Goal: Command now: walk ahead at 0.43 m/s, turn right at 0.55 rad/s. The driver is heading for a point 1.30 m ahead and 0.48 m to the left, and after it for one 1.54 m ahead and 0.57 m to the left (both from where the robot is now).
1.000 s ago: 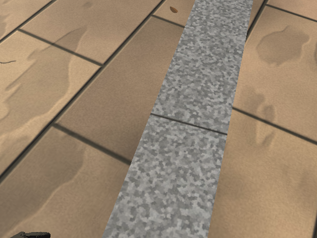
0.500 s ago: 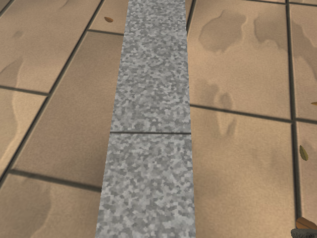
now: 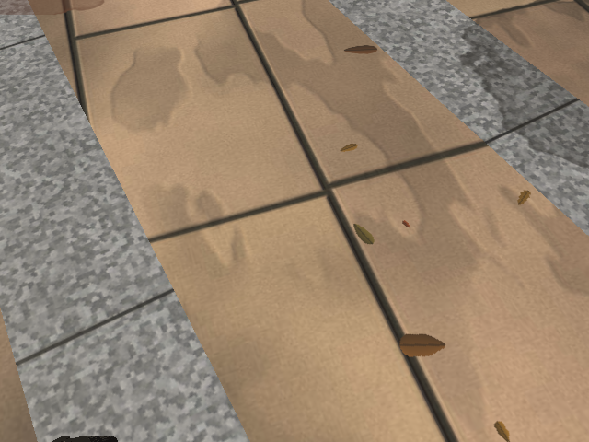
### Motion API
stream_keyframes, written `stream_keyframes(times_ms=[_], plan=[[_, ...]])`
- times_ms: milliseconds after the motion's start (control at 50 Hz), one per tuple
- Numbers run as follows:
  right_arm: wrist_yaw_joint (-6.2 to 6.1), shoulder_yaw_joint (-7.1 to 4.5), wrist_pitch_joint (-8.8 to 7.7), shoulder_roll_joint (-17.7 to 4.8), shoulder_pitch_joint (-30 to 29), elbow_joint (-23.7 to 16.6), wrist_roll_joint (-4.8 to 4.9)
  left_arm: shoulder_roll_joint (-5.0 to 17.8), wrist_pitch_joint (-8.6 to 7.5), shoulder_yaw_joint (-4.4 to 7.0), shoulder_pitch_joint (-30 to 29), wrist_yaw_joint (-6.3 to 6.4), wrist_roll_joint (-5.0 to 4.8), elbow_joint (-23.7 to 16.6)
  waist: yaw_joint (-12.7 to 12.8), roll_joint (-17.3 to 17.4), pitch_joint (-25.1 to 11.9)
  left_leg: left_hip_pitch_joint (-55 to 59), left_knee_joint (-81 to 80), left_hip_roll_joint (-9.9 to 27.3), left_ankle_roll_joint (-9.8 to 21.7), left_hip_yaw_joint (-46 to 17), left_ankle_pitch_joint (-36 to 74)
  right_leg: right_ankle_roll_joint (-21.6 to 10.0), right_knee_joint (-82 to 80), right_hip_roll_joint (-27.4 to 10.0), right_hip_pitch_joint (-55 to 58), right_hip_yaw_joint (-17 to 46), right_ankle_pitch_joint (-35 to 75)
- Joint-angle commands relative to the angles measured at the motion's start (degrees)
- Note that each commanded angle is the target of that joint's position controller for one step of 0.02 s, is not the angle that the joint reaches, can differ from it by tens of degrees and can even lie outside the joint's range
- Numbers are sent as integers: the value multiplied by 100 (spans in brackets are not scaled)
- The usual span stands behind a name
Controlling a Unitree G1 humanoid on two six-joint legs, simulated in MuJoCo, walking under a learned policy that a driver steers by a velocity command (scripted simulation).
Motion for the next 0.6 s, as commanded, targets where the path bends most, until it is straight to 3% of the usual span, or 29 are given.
stream_keyframes(times_ms=[20,40,60,80,100,120,140,160,180,200,240,260,320,360,380,420,440,460,480,500,520,540,560,580,600], plan=[[72,-238,-143,-968,-279,-233,168,468,-202,154,514,-35,16,-59,492,494,-380,-218,-881,1363,989,-1192,-1552,-507,-1320,312,1063,-456,270],[96,-122,-170,-677,-189,-142,136,514,-250,183,1184,14,37,298,743,151,-464,-986,-254,1108,846,-860,-1434,-664,-1706,533,2271,-526,357],[148,76,-231,-224,-371,-176,-19,844,-312,325,2185,63,36,606,1250,-653,-722,-2182,1615,621,516,-370,-872,-903,-1954,34,3813,461,223],[180,144,-376,-45,-806,-675,-62,1693,-454,467,2481,109,102,522,1319,-1905,-758,-4528,3931,-214,57,-430,-1808,-1822,-2566,-1521,4643,3396,-1130],[186,54,-501,-486,-1046,-735,158,1350,-647,390,2192,92,86,339,1372,-841,-548,-5260,4799,-64,162,-1492,-1521,-2133,-3109,-1951,4215,3898,-1671],[211,102,-256,-277,-1114,-566,-426,1167,-582,241,2037,144,650,450,1318,-575,-79,-5126,4790,-203,300,-1929,-813,-1464,-3146,-1792,3611,2835,-1195],[270,75,-204,-333,-689,-378,-378,889,-609,146,1740,154,646,473,971,-507,214,-4657,4634,-210,301,-2110,-278,-1087,-3223,-1415,3061,1976,-451],[340,12,-142,-466,-299,-143,-370,688,-658,51,1451,152,538,506,649,-514,306,-4181,4521,-158,274,-2078,111,-747,-3220,-1018,2757,1193,354],[399,3,-50,-491,8,16,-370,619,-712,6,1182,157,433,477,474,-814,226,-3817,4541,-185,183,-1935,456,-604,-3392,-853,2413,807,562],[440,1,6,-503,6,69,-339,535,-788,-33,1174,139,397,513,444,-855,295,-3618,4588,-171,128,-1902,733,-576,-3523,-818,2117,550,917],[462,30,48,-410,-207,121,-249,370,-879,-72,1378,104,423,704,453,-496,547,-3838,4536,-243,173,-1832,1008,-456,-3604,-660,2160,-41,1670],[478,78,48,-293,-390,46,-242,461,-907,-44,1479,119,433,767,471,-561,618,-3948,4324,-236,190,-1773,1173,-498,-3721,-754,2150,-115,1704],[522,185,19,-147,-868,-66,-272,342,-963,-84,1752,163,424,1091,523,-384,862,-4173,3632,-277,392,-1276,1355,-413,-3811,-651,2458,-733,2892],[574,287,25,-27,-1208,-247,-276,366,-970,-110,1821,221,389,1271,511,-359,885,-3904,2942,-276,589,-788,1339,-328,-3811,-627,2616,-1072,3840],[578,341,32,50,-1264,-340,-261,459,-973,-115,1755,248,381,1314,417,-400,819,-3410,2508,-356,733,-560,1286,-260,-3665,-647,2544,-1258,4946],[513,358,71,-13,-1073,-352,-212,720,-945,-86,1837,356,392,1431,222,-577,347,-2555,2208,-815,1007,-123,1040,-204,-2958,-744,3003,-1394,8150],[472,327,84,-135,-614,-255,-195,923,-881,-35,1733,424,427,1426,-70,-767,6,-2114,2143,-968,1130,-129,768,-180,-2293,-859,3254,-1390,9126],[428,241,89,-341,253,-41,-178,1118,-785,30,1504,469,481,1374,-544,-882,-484,-1297,2186,-1119,1266,-211,405,-231,-1225,-979,3249,-1343,9655],[361,96,83,-625,1379,293,-169,1285,-698,91,1208,462,521,1264,-1060,-871,-1010,-152,2175,-1226,1438,-451,-172,-370,182,-1058,2837,-1197,9444],[264,-87,42,-921,2354,586,-204,1296,-671,107,950,384,475,1181,-1509,-530,-1299,1259,1469,-1197,1630,-990,-343,-476,2093,-774,1827,-1150,7828],[145,-222,95,-1245,1904,620,-127,447,-775,-111,653,215,469,992,-977,1012,-724,1687,955,-348,1889,-2618,-963,-372,4185,430,-108,-987,1498],[163,-271,149,-1595,1253,355,-259,246,-939,-201,820,132,358,369,-248,1516,-1094,2661,-222,626,2890,-5903,-1777,-172,5532,1083,-2327,252,-184],[145,-278,110,-1381,1296,280,-227,565,-1085,-204,447,134,438,276,-446,361,-995,2511,-906,857,2721,-6302,-1949,-283,5241,664,-2672,944,228],[96,-209,65,-1077,1325,426,-232,613,-1155,-214,470,121,399,280,-138,-188,-421,1762,-1141,797,2465,-5951,-1689,-301,4612,420,-2525,942,510],[66,-145,-13,-845,1185,499,-260,557,-1136,-245,410,145,456,307,163,-627,27,977,-1177,566,2235,-5376,-1041,-251,4000,178,-2220,886,551]])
